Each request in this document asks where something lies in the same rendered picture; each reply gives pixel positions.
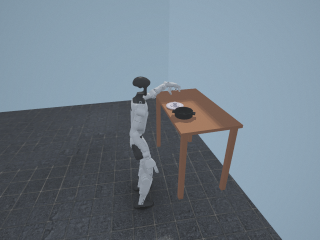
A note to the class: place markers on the right robot forearm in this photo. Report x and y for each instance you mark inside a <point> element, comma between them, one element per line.
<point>141,145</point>

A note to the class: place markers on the robot head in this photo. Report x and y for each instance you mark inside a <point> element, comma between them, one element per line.
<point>140,82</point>

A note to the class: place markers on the right robot hand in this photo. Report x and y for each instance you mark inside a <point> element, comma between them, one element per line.
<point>150,163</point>

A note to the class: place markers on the right robot upper arm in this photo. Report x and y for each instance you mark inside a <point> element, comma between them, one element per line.
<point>139,114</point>

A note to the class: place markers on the table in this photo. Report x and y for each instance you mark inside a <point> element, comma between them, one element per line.
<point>208,118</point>

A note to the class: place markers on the left robot hand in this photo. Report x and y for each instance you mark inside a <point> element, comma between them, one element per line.
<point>175,85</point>

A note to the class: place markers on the left robot upper arm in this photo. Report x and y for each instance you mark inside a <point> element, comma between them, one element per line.
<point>151,94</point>

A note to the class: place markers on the robot left shin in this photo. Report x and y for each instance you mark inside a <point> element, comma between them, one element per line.
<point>141,171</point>

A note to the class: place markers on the left robot forearm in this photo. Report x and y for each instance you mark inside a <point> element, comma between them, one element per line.
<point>162,87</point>

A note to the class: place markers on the pot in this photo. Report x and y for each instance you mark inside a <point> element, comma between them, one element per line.
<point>183,113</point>

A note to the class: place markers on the lid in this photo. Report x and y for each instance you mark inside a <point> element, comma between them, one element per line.
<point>172,106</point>

